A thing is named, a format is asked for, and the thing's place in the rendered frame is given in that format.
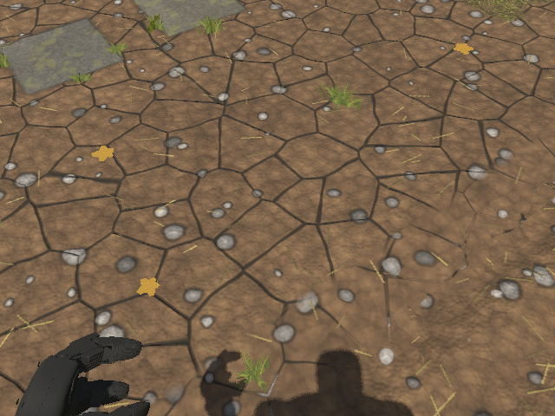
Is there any left robot hand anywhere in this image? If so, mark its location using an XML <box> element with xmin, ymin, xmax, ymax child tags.
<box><xmin>15</xmin><ymin>333</ymin><xmax>150</xmax><ymax>416</ymax></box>

